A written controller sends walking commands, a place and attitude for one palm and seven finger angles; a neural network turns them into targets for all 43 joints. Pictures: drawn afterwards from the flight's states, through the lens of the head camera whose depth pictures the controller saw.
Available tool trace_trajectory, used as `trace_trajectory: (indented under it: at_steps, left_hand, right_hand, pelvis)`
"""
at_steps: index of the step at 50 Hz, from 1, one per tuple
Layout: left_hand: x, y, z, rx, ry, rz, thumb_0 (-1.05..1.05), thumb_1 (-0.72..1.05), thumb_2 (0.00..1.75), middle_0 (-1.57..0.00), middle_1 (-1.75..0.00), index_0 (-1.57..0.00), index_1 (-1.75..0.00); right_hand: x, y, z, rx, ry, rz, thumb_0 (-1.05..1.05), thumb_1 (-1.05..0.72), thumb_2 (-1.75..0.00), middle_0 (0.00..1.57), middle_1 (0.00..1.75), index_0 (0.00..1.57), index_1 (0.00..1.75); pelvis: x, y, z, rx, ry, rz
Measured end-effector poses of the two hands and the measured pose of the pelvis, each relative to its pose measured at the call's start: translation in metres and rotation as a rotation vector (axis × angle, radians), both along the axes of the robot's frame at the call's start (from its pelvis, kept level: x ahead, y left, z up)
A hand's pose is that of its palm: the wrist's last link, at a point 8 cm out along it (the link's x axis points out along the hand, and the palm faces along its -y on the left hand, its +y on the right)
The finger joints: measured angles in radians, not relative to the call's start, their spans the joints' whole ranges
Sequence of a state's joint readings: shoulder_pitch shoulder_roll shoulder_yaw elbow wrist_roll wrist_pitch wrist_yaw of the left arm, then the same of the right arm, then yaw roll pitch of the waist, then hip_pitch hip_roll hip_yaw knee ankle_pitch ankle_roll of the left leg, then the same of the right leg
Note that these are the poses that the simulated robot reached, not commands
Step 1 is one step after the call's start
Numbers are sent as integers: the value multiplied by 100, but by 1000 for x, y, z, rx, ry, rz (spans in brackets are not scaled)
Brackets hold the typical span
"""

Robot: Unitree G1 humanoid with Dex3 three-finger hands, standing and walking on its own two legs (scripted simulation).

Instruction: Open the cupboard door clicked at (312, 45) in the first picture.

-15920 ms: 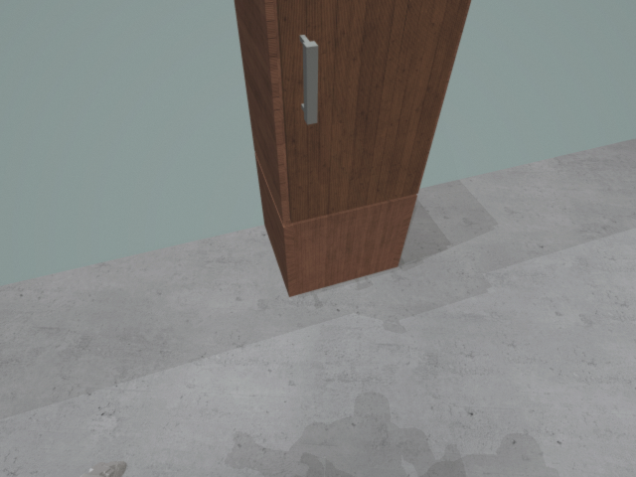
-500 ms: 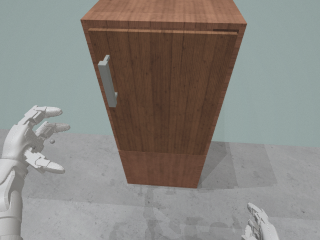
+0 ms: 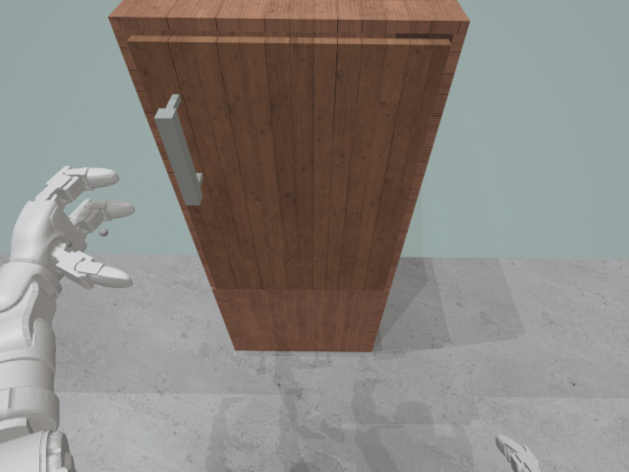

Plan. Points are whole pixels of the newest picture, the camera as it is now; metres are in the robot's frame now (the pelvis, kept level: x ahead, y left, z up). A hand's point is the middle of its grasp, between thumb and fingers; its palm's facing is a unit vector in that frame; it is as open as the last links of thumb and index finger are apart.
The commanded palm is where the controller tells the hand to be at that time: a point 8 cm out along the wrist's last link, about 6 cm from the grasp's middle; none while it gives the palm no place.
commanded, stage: move the hooked fingers beside the handle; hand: left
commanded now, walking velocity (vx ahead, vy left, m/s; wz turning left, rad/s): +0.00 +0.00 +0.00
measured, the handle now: (184, 152) +0.54 +0.22 +0.11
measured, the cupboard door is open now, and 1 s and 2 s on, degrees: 0 0 0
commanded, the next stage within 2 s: slide the fingers in behind the handle in 1.82 s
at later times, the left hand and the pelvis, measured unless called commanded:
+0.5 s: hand (116, 198) +0.42 +0.28 +0.13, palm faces +0.03 -1.00 +0.01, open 14.0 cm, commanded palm +0.40 +0.32 +0.12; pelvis +0.00 +0.01 -0.01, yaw +0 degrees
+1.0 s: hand (127, 164) +0.49 +0.29 +0.12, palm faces +0.02 -1.00 +0.02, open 14.0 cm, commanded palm +0.47 +0.34 +0.11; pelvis +0.00 +0.02 -0.02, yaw -1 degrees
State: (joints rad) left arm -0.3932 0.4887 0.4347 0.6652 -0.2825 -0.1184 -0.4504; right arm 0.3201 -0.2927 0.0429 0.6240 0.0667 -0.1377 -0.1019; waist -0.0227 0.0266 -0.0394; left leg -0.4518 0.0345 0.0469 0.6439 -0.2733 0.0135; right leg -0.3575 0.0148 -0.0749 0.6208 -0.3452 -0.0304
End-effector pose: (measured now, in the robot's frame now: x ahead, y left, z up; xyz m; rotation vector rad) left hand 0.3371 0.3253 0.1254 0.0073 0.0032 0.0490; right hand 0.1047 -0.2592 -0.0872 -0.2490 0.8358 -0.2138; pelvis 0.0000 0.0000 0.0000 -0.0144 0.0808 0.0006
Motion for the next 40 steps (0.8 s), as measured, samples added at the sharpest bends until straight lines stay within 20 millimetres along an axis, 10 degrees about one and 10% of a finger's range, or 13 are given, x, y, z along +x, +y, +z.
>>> trace_trajectory:
  at_steps: [23, 40]
  left_hand:
    - [52, 6, 0, -19, -4, -14, -1, -50, 30, -30, -120, -30, -120]
    - [99, 11, -1, -22, 5, -12, -1, -50, 30, -30, -120, -30, -120]
  right_hand:
    - [-22, 6, -10, -16, 128, -27, 1, -90, -90, 20, 30, 20, 30]
    - [-85, -2, -18, -51, 326, -123, 0, -90, -90, 20, 30, 20, 30]
  pelvis:
    - [0, 10, -6, -14, 57, 2]
    - [-3, 14, -13, -25, 127, -11]
